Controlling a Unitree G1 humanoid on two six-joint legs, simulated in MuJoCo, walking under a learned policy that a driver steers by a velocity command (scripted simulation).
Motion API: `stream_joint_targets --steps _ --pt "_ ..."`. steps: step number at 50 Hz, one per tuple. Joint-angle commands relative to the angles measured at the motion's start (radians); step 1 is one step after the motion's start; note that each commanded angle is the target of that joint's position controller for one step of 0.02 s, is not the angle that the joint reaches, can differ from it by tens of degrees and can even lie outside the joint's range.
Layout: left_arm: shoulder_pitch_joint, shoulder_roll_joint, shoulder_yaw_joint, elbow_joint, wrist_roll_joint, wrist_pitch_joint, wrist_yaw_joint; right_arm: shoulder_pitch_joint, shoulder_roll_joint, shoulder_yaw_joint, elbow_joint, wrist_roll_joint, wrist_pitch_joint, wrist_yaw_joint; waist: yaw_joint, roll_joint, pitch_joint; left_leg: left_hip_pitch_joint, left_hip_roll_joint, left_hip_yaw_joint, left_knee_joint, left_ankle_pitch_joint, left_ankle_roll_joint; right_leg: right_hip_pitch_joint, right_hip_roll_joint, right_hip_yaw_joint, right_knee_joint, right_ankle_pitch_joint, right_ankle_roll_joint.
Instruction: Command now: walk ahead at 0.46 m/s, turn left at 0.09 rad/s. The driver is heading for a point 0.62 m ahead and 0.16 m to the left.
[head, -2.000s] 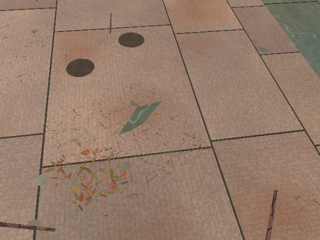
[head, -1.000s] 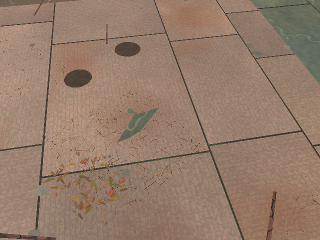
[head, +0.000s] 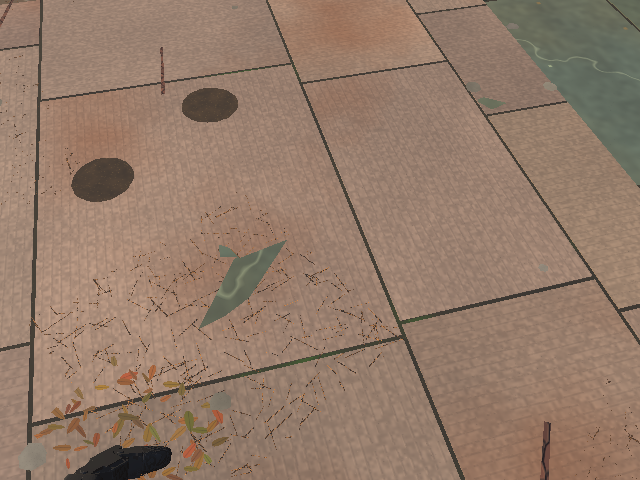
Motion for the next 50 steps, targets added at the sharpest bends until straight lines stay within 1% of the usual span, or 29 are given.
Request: stream_joint_targets --steps 1,2,3,4,5,6,7,8,10,11,14,17,20,25,28,29,30,31,32,33,34,35,36,37,40,42,45,47,50 --pt "0.035 0.123 0.041 -0.051 0.000 -0.011 0.003 -0.026 -0.191 -0.041 -0.048 0.000 0.000 -0.004 0.137 0.142 0.048 -0.152 0.235 -0.081 0.099 0.764 0.127 0.238 0.049 -0.010 -0.043 -0.010 -0.041" --pt "0.190 0.158 0.063 -0.006 -0.005 -0.010 0.009 -0.038 -0.183 -0.038 -0.057 -0.010 0.009 -0.001 0.214 0.139 -0.047 -0.181 0.199 -0.057 0.280 0.889 0.107 0.426 0.074 -0.022 -0.044 -0.032 -0.065" --pt "0.368 0.208 0.084 0.035 -0.005 -0.007 0.019 -0.061 -0.169 -0.029 -0.085 -0.022 0.013 0.004 0.294 0.113 -0.167 -0.352 0.153 -0.042 0.533 0.756 0.076 0.708 -0.019 0.074 -0.027 -0.067 -0.104" --pt "0.487 0.310 0.105 0.061 0.026 0.000 0.023 0.058 -0.028 0.005 -0.107 -0.023 0.002 0.010 0.245 -0.153 -0.356 -0.684 -0.014 0.012 0.944 0.241 0.015 1.048 -0.306 0.513 -0.121 -0.317 -0.231" --pt "0.475 0.248 0.082 0.065 0.031 -0.002 0.015 0.075 -0.030 0.006 -0.091 0.010 -0.021 0.013 0.234 -0.259 -0.419 -0.782 -0.056 -0.129 1.153 -0.179 0.026 1.010 -0.393 0.839 -0.336 -0.443 -0.272" --pt "0.367 0.178 0.061 0.058 0.021 -0.009 0.012 -0.025 -0.121 -0.023 -0.124 0.039 -0.032 0.013 0.208 -0.186 -0.219 -0.869 0.003 -0.131 1.225 -0.126 0.042 0.841 -0.363 0.698 -0.360 -0.472 -0.213" --pt "0.277 0.136 0.049 0.044 0.016 -0.014 0.011 -0.108 -0.140 -0.029 -0.147 0.043 -0.032 0.008 0.179 -0.107 -0.110 -0.862 0.062 -0.097 1.204 -0.031 0.057 0.675 -0.331 0.521 -0.371 -0.386 -0.176" --pt "0.210 0.110 0.043 0.045 0.024 -0.022 0.006 -0.141 -0.129 -0.035 -0.153 0.031 -0.026 -0.001 0.144 -0.048 -0.054 -0.808 0.100 -0.089 1.148 0.040 0.060 0.532 -0.288 0.395 -0.401 -0.273 -0.149" --pt "0.158 0.069 0.035 0.062 0.042 -0.030 0.002 -0.099 -0.088 -0.045 -0.141 0.023 0.009 -0.003 0.082 -0.091 -0.024 -0.700 0.140 -0.096 1.069 0.095 0.066 0.399 -0.218 0.208 -0.449 -0.174 -0.118" --pt "0.167 0.065 0.037 0.075 0.042 -0.035 0.003 -0.093 -0.069 -0.046 -0.142 0.022 0.023 -0.003 0.075 -0.086 -0.012 -0.689 0.142 -0.087 1.059 0.099 0.067 0.369 -0.211 0.161 -0.470 -0.138 -0.127" --pt "0.187 0.101 0.046 0.102 0.043 -0.042 0.017 -0.175 -0.087 -0.059 -0.196 0.011 0.044 -0.008 0.066 -0.052 0.041 -0.798 0.148 -0.103 0.998 0.191 0.055 0.366 -0.219 0.071 -0.514 -0.074 -0.152" --pt "0.222 0.127 0.052 0.115 0.048 -0.036 0.040 -0.270 -0.095 -0.065 -0.242 0.005 0.033 0.008 0.082 -0.021 0.054 -0.882 0.137 -0.109 0.839 0.341 0.039 0.433 -0.218 -0.002 -0.520 -0.014 -0.152" --pt "0.256 0.156 0.056 0.116 0.042 -0.027 0.056 -0.388 -0.078 -0.054 -0.286 0.001 0.022 0.035 0.120 -0.001 0.072 -0.865 0.128 -0.028 0.659 0.441 0.035 0.478 -0.211 -0.084 -0.523 0.028 -0.135" --pt "0.356 0.189 0.068 0.138 0.020 0.010 0.059 -0.538 -0.072 -0.040 -0.382 0.005 0.022 0.073 0.175 0.012 0.105 -0.923 0.109 0.047 0.504 0.352 0.066 0.682 -0.258 -0.144 -0.440 0.127 -0.120" --pt "0.329 0.228 0.081 0.119 0.014 0.034 0.061 -0.493 -0.120 -0.061 -0.416 0.008 0.027 0.086 0.120 -0.047 0.032 -0.765 0.022 0.135 0.484 0.201 0.117 0.734 -0.263 -0.191 -0.257 0.582 -0.086" --pt "0.315 0.238 0.084 0.111 0.015 0.043 0.064 -0.395 -0.156 -0.081 -0.402 0.012 0.029 0.086 0.060 -0.066 -0.030 -0.632 -0.026 0.161 0.479 0.166 0.142 0.720 -0.251 -0.207 -0.106 0.734 -0.073" --pt "0.300 0.234 0.081 0.101 0.012 0.049 0.066 -0.233 -0.216 -0.115 -0.365 0.016 0.030 0.077 -0.028 -0.051 -0.117 -0.392 -0.075 0.160 0.414 0.217 0.180 0.632 -0.214 -0.228 0.115 0.731 -0.040" --pt "0.315 0.198 0.065 0.075 0.032 0.040 0.064 -0.079 -0.315 -0.153 -0.333 0.016 0.042 0.051 -0.078 0.076 -0.217 -0.078 0.059 -0.079 0.383 0.190 0.243 0.368 -0.165 -0.228 0.440 0.387 0.010" --pt "0.387 0.050 0.020 0.014 0.042 0.002 0.046 -0.138 -0.402 -0.160 -0.363 0.016 0.034 0.046 0.049 0.309 -0.324 0.236 0.319 -0.708 0.224 0.032 0.457 -0.076 0.074 -0.096 0.822 -0.491 0.071" --pt "0.269 0.149 0.038 -0.007 0.004 -0.050 0.028 -0.095 -0.311 -0.131 -0.374 -0.001 0.025 0.051 -0.027 0.168 -0.397 0.264 0.345 -0.815 0.104 -0.002 0.440 -0.182 0.051 0.130 0.874 -0.503 0.037" --pt "0.183 0.173 0.045 -0.036 -0.028 -0.068 0.022 -0.124 -0.252 -0.115 -0.367 -0.012 0.013 0.051 -0.025 0.126 -0.260 0.172 0.310 -0.645 0.115 0.088 0.381 -0.238 0.004 0.126 0.834 -0.423 0.006" --pt "0.181 0.156 0.041 -0.034 -0.013 -0.072 0.029 -0.200 -0.220 -0.106 -0.378 -0.007 0.005 0.053 0.034 0.015 -0.163 -0.001 0.261 -0.503 0.120 0.216 0.341 -0.191 -0.046 0.125 0.726 -0.342 0.000" --pt "0.189 0.166 0.051 -0.020 0.012 -0.063 0.037 -0.268 -0.183 -0.094 -0.395 -0.005 0.002 0.050 0.072 0.004 -0.128 -0.127 0.220 -0.403 0.113 0.312 0.311 -0.115 -0.080 0.123 0.632 -0.304 0.007" --pt "0.218 0.170 0.057 -0.011 0.017 -0.045 0.037 -0.320 -0.168 -0.085 -0.417 -0.018 0.002 0.046 0.107 0.022 -0.090 -0.229 0.198 -0.339 0.097 0.447 0.299 -0.045 -0.098 0.118 0.597 -0.283 0.019" --pt "0.244 0.133 0.055 -0.012 0.040 -0.006 0.042 -0.317 -0.201 -0.089 -0.414 -0.018 -0.002 0.031 0.139 0.014 -0.068 -0.361 0.167 -0.199 0.095 0.820 0.295 0.031 -0.080 0.075 0.481 -0.236 0.074" --pt "0.195 0.106 0.045 -0.032 0.045 0.002 0.046 -0.300 -0.213 -0.091 -0.403 -0.016 0.004 0.017 0.129 0.044 -0.060 -0.393 0.126 -0.117 0.104 0.903 0.268 0.040 -0.055 0.050 0.335 -0.129 0.093" --pt "0.106 0.089 0.033 -0.050 0.039 -0.003 0.037 -0.269 -0.208 -0.086 -0.388 -0.009 0.021 0.003 0.080 0.089 -0.084 -0.383 0.077 -0.057 0.130 0.827 0.206 0.115 -0.009 0.028 0.088 0.110 0.085" --pt "0.067 0.099 0.034 -0.063 0.035 -0.007 0.027 -0.245 -0.207 -0.082 -0.370 -0.012 0.026 0.000 0.057 0.104 -0.093 -0.349 0.099 -0.084 0.142 0.746 0.192 0.142 0.007 0.037 0.008 0.189 0.075" --pt "0.062 0.133 0.043 -0.066 0.045 -0.013 0.016 -0.255 -0.189 -0.073 -0.350 -0.017 0.029 -0.001 0.065 0.117 -0.083 -0.269 0.148 -0.148 0.209 0.702 0.188 0.135 0.008 0.065 -0.058 0.121 0.037"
